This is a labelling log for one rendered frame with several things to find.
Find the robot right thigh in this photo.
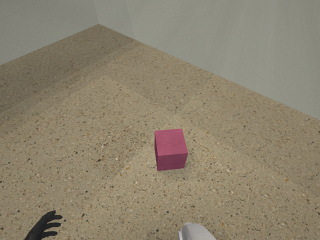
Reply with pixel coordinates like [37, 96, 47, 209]
[178, 223, 216, 240]

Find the robot left hand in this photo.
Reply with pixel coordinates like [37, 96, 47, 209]
[24, 210, 63, 240]

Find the carton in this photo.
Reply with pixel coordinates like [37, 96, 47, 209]
[154, 128, 188, 171]

